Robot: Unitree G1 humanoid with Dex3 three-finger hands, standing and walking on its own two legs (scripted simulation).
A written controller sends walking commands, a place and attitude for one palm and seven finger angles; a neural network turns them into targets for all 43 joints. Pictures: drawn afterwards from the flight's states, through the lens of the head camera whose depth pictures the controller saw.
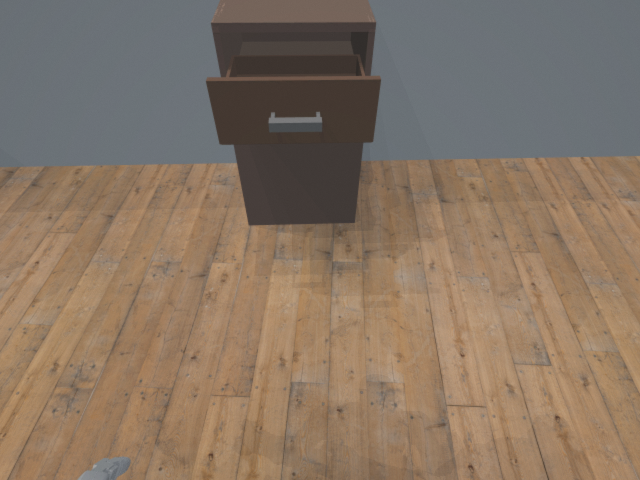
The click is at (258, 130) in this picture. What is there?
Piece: drawer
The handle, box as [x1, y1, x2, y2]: [268, 112, 321, 131]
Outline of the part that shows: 269,118 269,131 321,131 321,117 319,116 319,112 316,112 315,117 275,118 274,112 271,112 271,117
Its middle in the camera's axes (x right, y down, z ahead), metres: -0.07 -0.30 +0.99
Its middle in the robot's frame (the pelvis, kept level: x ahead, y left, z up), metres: +0.93 +0.11 -0.05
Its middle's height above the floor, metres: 0.71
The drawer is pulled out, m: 0.29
